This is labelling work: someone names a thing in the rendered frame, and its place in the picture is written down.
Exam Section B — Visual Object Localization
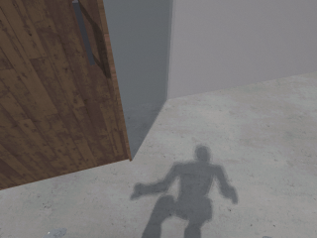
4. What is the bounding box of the wardrobe door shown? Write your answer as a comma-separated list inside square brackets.
[0, 0, 129, 188]

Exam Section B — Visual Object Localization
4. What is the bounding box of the handle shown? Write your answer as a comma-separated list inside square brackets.
[72, 0, 95, 65]

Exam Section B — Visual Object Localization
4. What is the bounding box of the left robot hand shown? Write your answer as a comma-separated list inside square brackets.
[42, 227, 67, 238]

